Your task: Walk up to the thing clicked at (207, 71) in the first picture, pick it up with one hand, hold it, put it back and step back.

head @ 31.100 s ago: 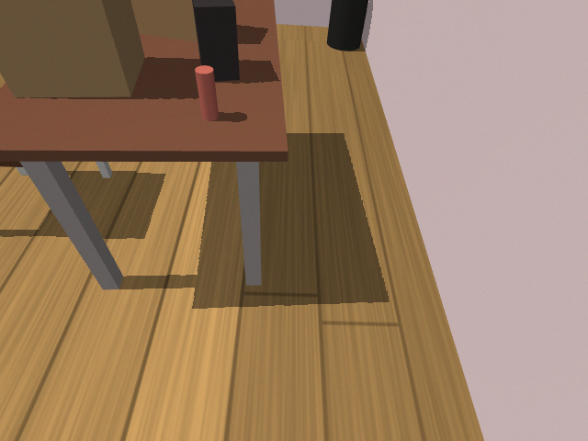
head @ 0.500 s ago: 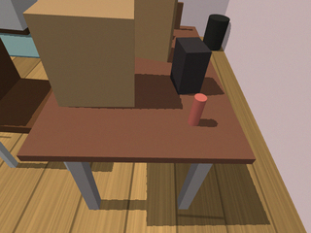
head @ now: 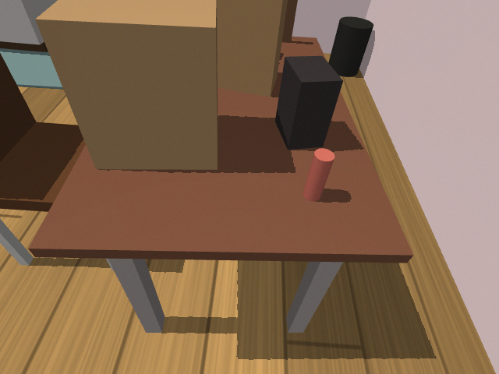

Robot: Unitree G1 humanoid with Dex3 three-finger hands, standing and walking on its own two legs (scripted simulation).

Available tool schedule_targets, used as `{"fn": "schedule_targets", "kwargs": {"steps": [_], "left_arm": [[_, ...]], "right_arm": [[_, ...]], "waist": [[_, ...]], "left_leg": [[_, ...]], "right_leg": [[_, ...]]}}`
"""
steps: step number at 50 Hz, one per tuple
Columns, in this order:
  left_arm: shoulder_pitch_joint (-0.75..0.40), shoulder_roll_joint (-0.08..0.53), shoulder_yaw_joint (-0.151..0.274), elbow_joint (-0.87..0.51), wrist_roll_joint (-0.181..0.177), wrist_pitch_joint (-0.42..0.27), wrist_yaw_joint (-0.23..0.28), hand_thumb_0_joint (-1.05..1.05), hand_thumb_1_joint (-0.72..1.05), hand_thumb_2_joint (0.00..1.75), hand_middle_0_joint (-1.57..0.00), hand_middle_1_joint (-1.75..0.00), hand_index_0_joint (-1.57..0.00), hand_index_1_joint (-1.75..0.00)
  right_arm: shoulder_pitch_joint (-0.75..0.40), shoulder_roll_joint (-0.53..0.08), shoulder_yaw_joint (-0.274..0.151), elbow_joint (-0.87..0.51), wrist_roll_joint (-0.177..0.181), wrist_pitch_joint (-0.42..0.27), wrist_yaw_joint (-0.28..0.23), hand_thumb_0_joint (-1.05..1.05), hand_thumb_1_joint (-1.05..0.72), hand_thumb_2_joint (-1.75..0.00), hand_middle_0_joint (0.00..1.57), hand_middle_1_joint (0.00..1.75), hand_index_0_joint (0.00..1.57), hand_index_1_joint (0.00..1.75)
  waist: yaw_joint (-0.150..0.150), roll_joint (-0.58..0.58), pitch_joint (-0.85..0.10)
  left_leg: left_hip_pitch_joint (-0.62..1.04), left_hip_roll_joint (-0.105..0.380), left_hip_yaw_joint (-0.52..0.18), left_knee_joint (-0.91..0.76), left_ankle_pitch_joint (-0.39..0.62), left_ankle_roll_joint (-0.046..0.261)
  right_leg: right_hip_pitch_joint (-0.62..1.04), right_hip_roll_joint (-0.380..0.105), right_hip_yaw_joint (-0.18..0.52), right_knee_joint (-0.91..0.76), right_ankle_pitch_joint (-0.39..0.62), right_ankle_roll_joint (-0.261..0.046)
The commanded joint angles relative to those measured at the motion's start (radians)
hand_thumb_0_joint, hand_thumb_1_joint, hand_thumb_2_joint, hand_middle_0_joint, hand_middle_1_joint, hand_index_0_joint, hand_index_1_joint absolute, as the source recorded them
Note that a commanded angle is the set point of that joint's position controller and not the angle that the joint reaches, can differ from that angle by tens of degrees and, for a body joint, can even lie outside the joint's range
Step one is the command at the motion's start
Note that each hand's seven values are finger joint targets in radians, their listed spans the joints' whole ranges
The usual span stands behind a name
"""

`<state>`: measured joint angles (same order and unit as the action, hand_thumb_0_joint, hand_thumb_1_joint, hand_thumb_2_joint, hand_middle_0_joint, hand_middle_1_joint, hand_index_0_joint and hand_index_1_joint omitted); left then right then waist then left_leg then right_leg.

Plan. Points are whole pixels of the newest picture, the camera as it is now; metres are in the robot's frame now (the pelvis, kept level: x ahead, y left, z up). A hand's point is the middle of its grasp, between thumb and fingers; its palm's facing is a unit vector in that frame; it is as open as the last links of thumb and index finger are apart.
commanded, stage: home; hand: right
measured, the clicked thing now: (317, 176) +0.52 -0.17 +0.02
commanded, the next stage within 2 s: stand in 0.76 s
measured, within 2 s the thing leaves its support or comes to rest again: neither
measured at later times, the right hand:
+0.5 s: hand out of the picture +0.08 -0.26 -0.15, palm faces -0.02 +0.93 -0.36, open 17.4 cm
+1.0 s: hand out of the picture +0.09 -0.25 -0.15, palm faces -0.02 +0.93 -0.36, open 16.5 cm
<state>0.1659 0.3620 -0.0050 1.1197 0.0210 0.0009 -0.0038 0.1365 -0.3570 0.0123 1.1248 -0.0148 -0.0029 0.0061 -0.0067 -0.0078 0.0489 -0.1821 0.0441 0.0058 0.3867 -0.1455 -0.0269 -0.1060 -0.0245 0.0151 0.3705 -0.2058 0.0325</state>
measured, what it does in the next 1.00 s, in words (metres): stands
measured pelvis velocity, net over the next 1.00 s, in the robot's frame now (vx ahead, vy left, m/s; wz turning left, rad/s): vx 0.02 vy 0.00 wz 0.01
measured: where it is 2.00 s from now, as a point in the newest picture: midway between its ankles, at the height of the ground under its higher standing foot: outside the picture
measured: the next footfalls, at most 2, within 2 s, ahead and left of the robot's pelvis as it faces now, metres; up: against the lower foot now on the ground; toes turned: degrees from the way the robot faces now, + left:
none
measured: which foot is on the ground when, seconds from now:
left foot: down 0.00-1.00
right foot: down 0.00-1.00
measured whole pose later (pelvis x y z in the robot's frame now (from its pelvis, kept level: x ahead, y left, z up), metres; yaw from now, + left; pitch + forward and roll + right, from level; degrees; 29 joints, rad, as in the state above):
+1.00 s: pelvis +0.02 +0.00 +0.00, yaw +0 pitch -3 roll +0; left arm 0.13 0.36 0.00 1.12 0.02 0.00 0.00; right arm 0.11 -0.35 0.00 1.13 -0.01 0.00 0.00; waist -0.01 -0.01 0.06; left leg -0.14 0.03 0.00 0.35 -0.16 -0.02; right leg -0.06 -0.04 0.01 0.33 -0.22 0.04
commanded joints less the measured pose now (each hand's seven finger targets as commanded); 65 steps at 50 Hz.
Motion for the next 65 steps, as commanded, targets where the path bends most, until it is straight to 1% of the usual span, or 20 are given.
{"fn": "schedule_targets", "kwargs": {"steps": [1, 6, 8, 13, 16, 18, 21, 24, 33, 35, 41, 43, 45, 47, 50, 53, 60, 61, 63, 65], "left_arm": [[-0.034, 0.205, 0.039, -0.053, -0.005, -0.022, 0.010, 0.00, 0.90, 0.90, -0.20, -0.30, -0.20, -0.30], [-0.045, 0.208, 0.039, -0.051, -0.007, -0.022, 0.011, 0.00, 0.90, 0.90, -0.20, -0.30, -0.20, -0.30], [-0.051, 0.209, 0.041, -0.055, -0.007, -0.023, 0.011, 0.00, 0.90, 0.90, -0.20, -0.30, -0.20, -0.30], [-0.054, 0.207, 0.041, -0.055, -0.008, -0.020, 0.012, 0.00, 0.90, 0.90, -0.20, -0.30, -0.20, -0.30], [-0.059, 0.200, 0.038, -0.053, -0.006, -0.017, 0.013, 0.00, 0.90, 0.90, -0.20, -0.30, -0.20, -0.30], [-0.063, 0.204, 0.040, -0.051, -0.006, -0.017, 0.013, 0.00, 0.90, 0.90, -0.20, -0.30, -0.20, -0.30], [-0.071, 0.207, 0.043, -0.055, -0.005, -0.020, 0.014, 0.00, 0.90, 0.90, -0.20, -0.30, -0.20, -0.30], [-0.069, 0.205, 0.044, -0.056, -0.008, -0.024, 0.015, 0.00, 0.90, 0.90, -0.20, -0.30, -0.20, -0.30], [-0.065, 0.202, 0.044, -0.057, -0.009, -0.019, 0.013, 0.00, 0.90, 0.90, -0.20, -0.30, -0.20, -0.30], [-0.069, 0.203, 0.045, -0.057, -0.008, -0.019, 0.014, 0.00, 0.90, 0.90, -0.20, -0.30, -0.20, -0.30], [-0.065, 0.202, 0.046, -0.053, -0.009, -0.020, 0.013, 0.00, 0.90, 0.90, -0.20, -0.30, -0.20, -0.30], [-0.065, 0.204, 0.047, -0.058, -0.009, -0.020, 0.014, 0.00, 0.90, 0.90, -0.20, -0.30, -0.20, -0.30], [-0.066, 0.203, 0.045, -0.060, -0.009, -0.022, 0.015, 0.00, 0.90, 0.90, -0.20, -0.30, -0.20, -0.30], [-0.061, 0.199, 0.044, -0.059, -0.009, -0.024, 0.015, 0.00, 0.90, 0.90, -0.20, -0.30, -0.20, -0.30], [-0.061, 0.197, 0.043, -0.055, -0.010, -0.019, 0.014, 0.00, 0.90, 0.90, -0.20, -0.30, -0.20, -0.30], [-0.069, 0.198, 0.044, -0.060, -0.008, -0.018, 0.013, 0.00, 0.90, 0.90, -0.20, -0.30, -0.20, -0.30], [-0.061, 0.206, 0.048, -0.062, -0.007, -0.020, 0.013, 0.00, 0.90, 0.90, -0.20, -0.30, -0.20, -0.30], [-0.058, 0.202, 0.048, -0.064, -0.006, -0.022, 0.013, 0.00, 0.90, 0.90, -0.20, -0.30, -0.20, -0.30], [-0.064, 0.205, 0.048, -0.069, -0.006, -0.024, 0.013, 0.00, 0.90, 0.90, -0.20, -0.30, -0.20, -0.30], [-0.055, 0.203, 0.047, -0.068, -0.009, -0.026, 0.013, 0.00, 0.90, 0.90, -0.20, -0.30, -0.20, -0.30]], "right_arm": [[-0.038, -0.221, -0.040, -0.055, 0.006, -0.025, -0.015, 0.00, 0.54, -0.06, 0.05, 0.06, 0.05, 0.06], [-0.040, -0.216, -0.040, -0.051, 0.007, -0.025, -0.015, 0.00, 0.56, -0.05, 0.05, 0.05, 0.05, 0.05], [-0.040, -0.219, -0.042, -0.052, 0.006, -0.028, -0.017, 0.00, 0.55, -0.06, 0.05, 0.05, 0.05, 0.05], [-0.050, -0.224, -0.045, -0.049, 0.006, -0.028, -0.019, 0.00, 0.55, -0.05, 0.05, 0.05, 0.05, 0.05], [-0.056, -0.217, -0.045, -0.043, 0.007, -0.025, -0.019, 0.00, 0.55, -0.05, 0.05, 0.05, 0.05, 0.05], [-0.051, -0.216, -0.046, -0.043, 0.006, -0.021, -0.017, 0.00, 0.53, -0.06, 0.05, 0.06, 0.05, 0.06], [-0.053, -0.217, -0.048, -0.046, 0.004, -0.020, -0.016, 0.00, 0.54, -0.06, 0.05, 0.05, 0.05, 0.05], [-0.056, -0.216, -0.049, -0.049, 0.007, -0.023, -0.016, 0.00, 0.55, -0.05, 0.05, 0.05, 0.05, 0.05], [-0.054, -0.217, -0.048, -0.044, 0.006, -0.023, -0.018, 0.00, 0.54, -0.06, 0.05, 0.05, 0.05, 0.05], [-0.058, -0.212, -0.049, -0.047, 0.005, -0.024, -0.018, 0.00, 0.54, -0.06, 0.05, 0.05, 0.05, 0.05], [-0.052, -0.212, -0.050, -0.045, 0.006, -0.023, -0.018, 0.00, 0.53, -0.06, 0.05, 0.06, 0.05, 0.06], [-0.052, -0.217, -0.052, -0.047, 0.006, -0.025, -0.019, 0.00, 0.53, -0.07, 0.05, 0.06, 0.05, 0.06], [-0.059, -0.213, -0.052, -0.049, 0.007, -0.025, -0.018, 0.00, 0.37, -0.23, 0.20, 0.22, 0.20, 0.22], [-0.049, -0.213, -0.052, -0.047, 0.008, -0.026, -0.019, 0.00, 0.21, -0.39, 0.20, 0.30, 0.20, 0.30], [-0.059, -0.215, -0.052, -0.048, 0.006, -0.022, -0.019, 0.00, -0.03, -0.63, 0.20, 0.30, 0.20, 0.30], [-0.061, -0.214, -0.054, -0.048, 0.006, -0.021, -0.017, 0.00, -0.27, -0.87, 0.20, 0.30, 0.20, 0.30], [-0.063, -0.209, -0.055, -0.048, 0.006, -0.021, -0.015, 0.00, -0.83, -0.90, 0.20, 0.30, 0.20, 0.30], [-0.068, -0.210, -0.058, -0.050, 0.006, -0.021, -0.014, 0.00, -0.90, -0.90, 0.20, 0.30, 0.20, 0.30], [-0.051, -0.209, -0.057, -0.048, 0.004, -0.022, -0.014, 0.00, -0.90, -0.90, 0.20, 0.30, 0.20, 0.30], [-0.057, -0.207, -0.055, -0.050, 0.006, -0.025, -0.014, 0.00, -0.90, -0.90, 0.20, 0.30, 0.20, 0.30]], "waist": [[0.003, 0.014, -0.035], [-0.001, 0.002, -0.032], [0.001, 0.012, -0.064], [0.005, 0.017, -0.068], [0.004, 0.006, -0.049], [-0.001, 0.007, -0.030], [-0.001, 0.005, -0.037], [0.001, 0.003, -0.068], [0.003, 0.028, -0.047], [0.003, 0.012, -0.068], [0.002, 0.015, -0.051], [0.003, 0.013, -0.065], [0.004, 0.009, -0.083], [0.002, 0.005, -0.085], [0.002, 0.012, -0.042], [0.002, 0.017, -0.038], [0.000, 0.009, -0.029], [0.002, 0.005, -0.047], [-0.002, 0.004, -0.061], [0.001, 0.017, -0.089]], "left_leg": [[0.029, 0.082, -0.098, -0.091, -0.042, 0.051], [0.049, 0.082, -0.095, -0.086, 0.025, 0.046], [0.065, 0.085, -0.085, -0.069, 0.078, 0.049], [0.082, 0.088, -0.085, -0.072, 0.108, 0.045], [0.077, 0.089, -0.089, -0.077, 0.085, 0.043], [0.051, 0.079, -0.086, -0.089, 0.012, 0.043], [0.056, 0.079, -0.084, -0.085, 0.027, 0.044], [0.078, 0.086, -0.085, -0.068, 0.132, 0.046], [0.075, 0.083, -0.084, -0.088, 0.071, 0.042], [0.087, 0.088, -0.083, -0.076, 0.133, 0.043], [0.075, 0.083, -0.085, -0.087, 0.076, 0.046], [0.089, 0.088, -0.087, -0.082, 0.126, 0.045], [0.104, 0.092, -0.085, -0.065, 0.191, 0.047], [0.102, 0.091, -0.083, -0.064, 0.199, 0.048], [0.082, 0.084, -0.085, -0.085, 0.101, 0.043], [0.072, 0.085, -0.093, -0.093, 0.065, 0.042], [0.059, 0.078, -0.096, -0.102, 0.027, 0.041], [0.081, 0.082, -0.093, -0.091, 0.071, 0.042], [0.080, 0.081, -0.087, -0.082, 0.089, 0.043], [0.105, 0.089, -0.087, -0.069, 0.171, 0.044]], "right_leg": [[-0.054, -0.089, 0.080, -0.087, 0.016, -0.054], [-0.058, -0.087, 0.072, -0.090, 0.031, -0.049], [-0.028, -0.096, 0.078, -0.083, 0.094, -0.049], [-0.022, -0.095, 0.070, -0.083, 0.104, -0.046], [-0.039, -0.091, 0.062, -0.091, 0.068, -0.047], [-0.038, -0.093, 0.067, -0.104, 0.042, -0.046], [-0.034, -0.096, 0.069, -0.106, 0.055, -0.047], [-0.003, -0.102, 0.065, -0.095, 0.132, -0.044], [-0.019, -0.098, 0.061, -0.104, 0.086, -0.046], [-0.004, -0.102, 0.060, -0.093, 0.119, -0.047], [-0.007, -0.103, 0.060, -0.102, 0.086, -0.046], [-0.003, -0.104, 0.058, -0.095, 0.114, -0.046], [0.008, -0.105, 0.052, -0.088, 0.160, -0.044], [0.017, -0.107, 0.052, -0.092, 0.183, -0.041], [-0.014, -0.101, 0.049, -0.106, 0.090, -0.041], [-0.017, -0.100, 0.050, -0.111, 0.047, -0.047], [-0.022, -0.100, 0.052, -0.118, 0.035, -0.048], [-0.023, -0.101, 0.051, -0.112, 0.060, -0.048], [-0.008, -0.106, 0.055, -0.113, 0.087, -0.047], [0.010, -0.108, 0.051, -0.099, 0.145, -0.046]]}}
